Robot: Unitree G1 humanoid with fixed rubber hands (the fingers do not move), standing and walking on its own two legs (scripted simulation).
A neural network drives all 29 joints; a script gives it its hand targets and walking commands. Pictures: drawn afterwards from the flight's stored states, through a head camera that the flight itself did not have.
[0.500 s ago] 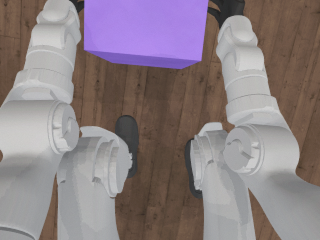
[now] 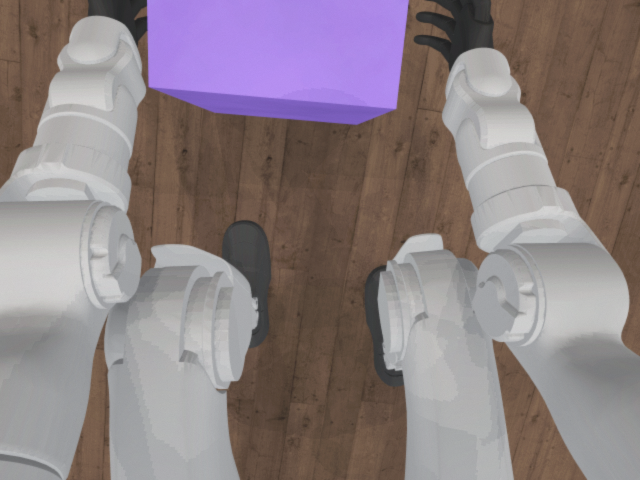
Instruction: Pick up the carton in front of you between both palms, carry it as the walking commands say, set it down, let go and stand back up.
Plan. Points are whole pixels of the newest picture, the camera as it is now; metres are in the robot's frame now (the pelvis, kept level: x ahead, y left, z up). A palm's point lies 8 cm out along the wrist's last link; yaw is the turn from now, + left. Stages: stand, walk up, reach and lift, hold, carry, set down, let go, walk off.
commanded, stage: set down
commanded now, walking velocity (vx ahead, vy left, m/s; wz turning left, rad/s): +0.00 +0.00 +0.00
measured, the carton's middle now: (287, 17) +0.55 +0.07 -0.24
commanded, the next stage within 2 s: let go in 1.22 s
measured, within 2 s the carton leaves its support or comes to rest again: neither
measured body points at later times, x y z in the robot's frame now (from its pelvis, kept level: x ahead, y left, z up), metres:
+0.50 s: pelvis +0.00 +0.00 +0.06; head +0.33 +0.04 +0.36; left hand +0.53 +0.25 -0.08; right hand +0.54 -0.13 -0.07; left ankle +0.15 +0.12 -0.33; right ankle +0.09 -0.11 -0.33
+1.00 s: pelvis +0.02 +0.01 +0.18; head +0.33 +0.06 +0.51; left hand +0.53 +0.27 +0.07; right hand +0.54 -0.14 +0.08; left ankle +0.15 +0.12 -0.33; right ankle +0.08 -0.12 -0.33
